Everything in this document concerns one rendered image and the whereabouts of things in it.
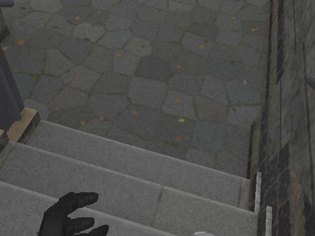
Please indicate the stairs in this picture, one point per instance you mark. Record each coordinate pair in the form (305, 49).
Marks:
(140, 192)

